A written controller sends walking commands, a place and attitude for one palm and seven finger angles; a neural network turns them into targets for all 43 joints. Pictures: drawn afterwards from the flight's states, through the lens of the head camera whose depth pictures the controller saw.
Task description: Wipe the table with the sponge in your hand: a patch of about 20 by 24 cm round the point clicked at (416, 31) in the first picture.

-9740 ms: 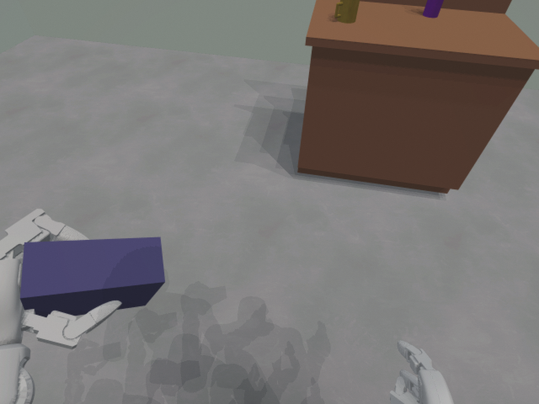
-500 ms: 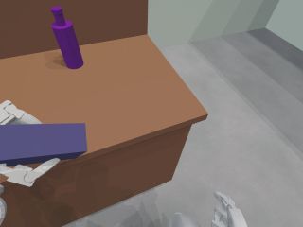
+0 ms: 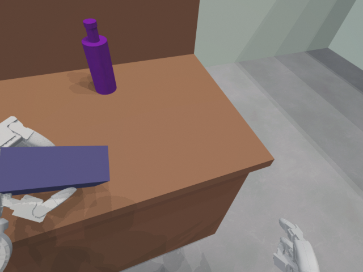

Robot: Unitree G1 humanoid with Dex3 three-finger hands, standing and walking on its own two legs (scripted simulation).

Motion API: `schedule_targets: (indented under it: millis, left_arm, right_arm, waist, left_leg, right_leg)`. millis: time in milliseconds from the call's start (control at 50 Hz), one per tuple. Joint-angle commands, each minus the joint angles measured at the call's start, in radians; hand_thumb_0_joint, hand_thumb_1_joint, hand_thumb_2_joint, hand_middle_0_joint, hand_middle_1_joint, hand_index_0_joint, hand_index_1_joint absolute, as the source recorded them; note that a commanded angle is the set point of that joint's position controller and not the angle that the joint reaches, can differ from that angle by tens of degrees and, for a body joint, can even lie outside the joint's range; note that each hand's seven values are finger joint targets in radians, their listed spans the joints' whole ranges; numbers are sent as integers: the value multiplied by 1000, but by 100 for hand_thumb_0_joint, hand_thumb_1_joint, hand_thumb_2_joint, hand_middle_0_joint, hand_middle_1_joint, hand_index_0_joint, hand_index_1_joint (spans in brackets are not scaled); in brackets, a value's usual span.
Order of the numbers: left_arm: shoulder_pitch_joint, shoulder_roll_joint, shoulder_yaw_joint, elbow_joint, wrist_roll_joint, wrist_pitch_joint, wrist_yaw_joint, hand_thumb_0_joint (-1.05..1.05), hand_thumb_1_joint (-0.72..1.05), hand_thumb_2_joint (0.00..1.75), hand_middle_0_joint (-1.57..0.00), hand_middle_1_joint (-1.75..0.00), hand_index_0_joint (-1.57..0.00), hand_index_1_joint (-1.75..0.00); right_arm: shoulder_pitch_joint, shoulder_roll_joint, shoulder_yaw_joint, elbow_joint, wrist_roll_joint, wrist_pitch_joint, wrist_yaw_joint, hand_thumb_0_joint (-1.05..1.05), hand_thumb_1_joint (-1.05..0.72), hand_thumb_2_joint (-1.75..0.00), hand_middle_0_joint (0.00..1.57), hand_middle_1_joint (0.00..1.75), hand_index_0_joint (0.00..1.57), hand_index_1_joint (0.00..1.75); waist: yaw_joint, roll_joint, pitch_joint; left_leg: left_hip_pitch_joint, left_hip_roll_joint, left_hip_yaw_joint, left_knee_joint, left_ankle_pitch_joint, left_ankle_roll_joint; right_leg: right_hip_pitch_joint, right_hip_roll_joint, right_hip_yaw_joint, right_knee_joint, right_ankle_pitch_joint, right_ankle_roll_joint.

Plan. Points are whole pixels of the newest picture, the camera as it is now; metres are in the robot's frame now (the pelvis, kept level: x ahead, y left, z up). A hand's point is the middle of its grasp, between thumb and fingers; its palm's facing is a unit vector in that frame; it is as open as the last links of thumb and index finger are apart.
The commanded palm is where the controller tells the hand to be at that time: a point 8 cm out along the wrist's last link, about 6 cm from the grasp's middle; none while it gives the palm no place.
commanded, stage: come to a stop and stand still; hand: left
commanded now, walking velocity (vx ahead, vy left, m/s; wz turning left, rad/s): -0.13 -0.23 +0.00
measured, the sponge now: (73, 170) +0.23 +0.20 +0.17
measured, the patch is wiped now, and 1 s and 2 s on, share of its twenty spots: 0.00 0.00 0.00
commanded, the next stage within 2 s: look again from close up in 1.40 s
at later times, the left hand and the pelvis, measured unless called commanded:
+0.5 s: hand out of the picture +0.23 +0.30 +0.20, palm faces +0.49 -0.76 -0.42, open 9.7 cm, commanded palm +0.14 +0.29 +0.19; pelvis -0.02 +0.01 +0.01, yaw +0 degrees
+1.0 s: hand (0, 172) +0.21 +0.29 +0.19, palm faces +0.41 -0.84 -0.36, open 9.7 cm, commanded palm +0.15 +0.32 +0.19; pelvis +0.00 +0.04 +0.01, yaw +1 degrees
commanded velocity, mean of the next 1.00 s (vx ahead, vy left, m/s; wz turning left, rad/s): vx -0.03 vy -0.04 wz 0.00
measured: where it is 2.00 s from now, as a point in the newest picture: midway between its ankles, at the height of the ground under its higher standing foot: outside the picture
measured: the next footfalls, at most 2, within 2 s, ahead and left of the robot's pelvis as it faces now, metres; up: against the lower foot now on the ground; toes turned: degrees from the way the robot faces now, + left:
none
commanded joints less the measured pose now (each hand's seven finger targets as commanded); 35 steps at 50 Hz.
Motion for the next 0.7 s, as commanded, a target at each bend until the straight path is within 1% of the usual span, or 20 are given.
schedule_targets:
  millis: [0,40,60,120,160,240,260,340,360,380,400,420,440,480,520,560,600,620,640,680]
  left_arm:
    - [-51,162,153,-128,-6,-32,17,0,10,130,-120,-160,-120,-160]
    - [-80,151,149,-151,-5,-28,18,0,10,130,-120,-160,-120,-160]
    - [-54,134,130,-142,-7,-28,16,0,10,130,-120,-160,-120,-160]
    - [-62,123,95,-171,-9,-11,5,0,10,130,-120,-160,-120,-160]
    - [-14,84,60,-171,-23,8,8,0,10,130,-120,-160,-120,-160]
    - [-67,175,132,-221,-30,16,20,0,10,130,-120,-160,-120,-160]
    - [-71,134,104,-201,-33,18,18,0,10,130,-120,-160,-120,-160]
    - [-85,164,128,-194,-30,22,26,0,10,130,-120,-160,-120,-160]
    - [-1051,902,650,-332,134,-88,-1,0,10,130,-120,-160,-120,-160]
    - [-479,311,268,251,31,-33,-50,0,10,130,-120,-160,-120,-160]
    - [-250,224,189,114,-9,-35,-42,0,10,130,-120,-160,-120,-160]
    - [-195,150,116,137,-21,-31,-46,0,10,130,-120,-160,-120,-160]
    - [-130,45,23,85,-43,-40,-51,0,10,130,-120,-160,-120,-160]
    - [-73,70,9,-58,-37,-46,-38,0,10,130,-120,-160,-120,-160]
    - [-48,88,8,-112,-30,-44,-30,0,10,130,-120,-160,-120,-160]
    - [-21,126,54,-100,-26,-33,-14,0,10,130,-120,-160,-120,-160]
    - [-64,185,123,-97,-25,-33,-8,0,10,130,-120,-160,-120,-160]
    - [-87,200,146,-92,-25,-35,-5,0,10,130,-120,-160,-120,-160]
    - [-123,251,190,-122,-20,-35,7,0,10,130,-120,-160,-120,-160]
    - [-175,187,140,-111,-21,-44,8,0,10,130,-120,-160,-120,-160]
  right_arm:
    - [-54,-89,-21,-157,2,-26,6,0,-90,-90,20,30,20,30]
    - [-71,-80,-6,-155,11,-33,13,0,-90,-90,20,30,20,30]
    - [-51,-81,-2,-152,9,-33,17,0,-90,-90,20,30,20,30]
    - [-61,-78,5,-161,14,-41,22,0,-90,-90,20,30,20,30]
    - [-63,-83,-1,-156,17,-41,19,0,-90,-90,20,30,20,30]
    - [-97,-71,14,-152,13,-37,0,0,-90,-90,20,30,20,30]
    - [-90,-66,20,-150,6,-32,-3,0,-90,-90,20,30,20,30]
    - [-104,-61,19,-150,12,-34,-15,0,-90,-90,20,30,20,30]
    - [83,-97,-14,-92,-61,-83,-16,0,-90,-90,20,30,20,30]
    - [2,2,18,-50,-23,-74,-12,0,-90,-90,20,30,20,30]
    - [-13,-52,-8,-142,-5,-76,-3,0,-90,-90,20,30,20,30]
    - [-4,-79,-13,-136,4,-81,3,0,-90,-90,20,30,20,30]
    - [-51,-71,-11,-138,18,-87,15,0,-90,-90,20,30,20,30]
    - [-46,-86,-5,-156,11,-81,39,0,-90,-90,20,30,20,30]
    - [-60,-79,3,-167,14,-81,43,0,-90,-90,20,30,20,30]
    - [-77,-80,10,-174,17,-75,31,0,-90,-90,20,30,20,30]
    - [-75,-83,9,-179,11,-72,13,0,-90,-90,20,30,20,30]
    - [-74,-82,10,-178,10,-70,5,0,-90,-90,20,30,20,30]
    - [-94,-86,14,-168,11,-62,-3,0,-90,-90,20,30,20,30]
    - [-76,-82,14,-171,9,-63,-12,0,-90,-90,20,30,20,30]
  waist:
    - [2,271,-133]
    - [5,260,-141]
    - [-3,235,-155]
    - [-10,149,-195]
    - [-11,95,-190]
    - [1,178,-212]
    - [1,179,-197]
    - [5,179,-179]
    - [46,19,-31]
    - [21,-25,-209]
    - [53,63,-145]
    - [35,122,-211]
    - [37,248,-251]
    - [42,236,-248]
    - [40,106,-194]
    - [31,3,-143]
    - [24,-58,-87]
    - [18,-53,-66]
    - [14,1,-51]
    - [10,126,-45]
  left_leg:
    - [56,224,-275,-212,498,140]
    - [85,189,-175,-154,543,95]
    - [88,174,-161,-121,546,75]
    - [-8,100,-92,-101,370,11]
    - [24,65,-73,-102,312,1]
    - [82,91,-85,-171,285,7]
    - [44,95,-98,-199,245,11]
    - [22,75,-80,-217,43,14]
    - [-95,91,-42,-45,171,33]
    - [25,-22,-38,-69,137,26]
    - [44,7,-36,-70,143,7]
    - [69,-1,-39,-114,128,13]
    - [144,23,-41,-155,181,28]
    - [87,59,-69,-171,148,37]
    - [0,47,-77,-197,-12,37]
    - [-9,33,-73,-201,-126,33]
    - [3,9,-70,-175,-142,27]
    - [9,5,-71,-166,-144,27]
    - [37,13,-70,-182,-140,25]
    - [-29,37,-113,-250,-220,42]
  right_leg:
    - [-25,61,31,109,-171,4]
    - [32,71,22,-59,-27,3]
    - [82,75,19,-165,60,0]
    - [270,51,74,-238,431,-22]
    - [236,44,98,-233,446,-39]
    - [200,59,92,-238,358,-8]
    - [214,72,72,-242,300,-1]
    - [217,56,108,-297,232,-5]
    - [58,-15,198,-396,277,29]
    - [127,-54,222,-348,362,-63]
    - [143,-48,267,-365,471,-19]
    - [198,-50,232,-317,400,-28]
    - [180,-18,181,-267,320,-27]
    - [184,14,145,-267,185,-4]
    - [187,24,150,-306,54,1]
    - [121,28,134,-360,-79,-2]
    - [33,19,167,-425,-194,-10]
    - [0,13,177,-441,-235,-14]
    - [-38,26,167,-433,-244,-14]
    - [32,47,152,-376,-196,-12]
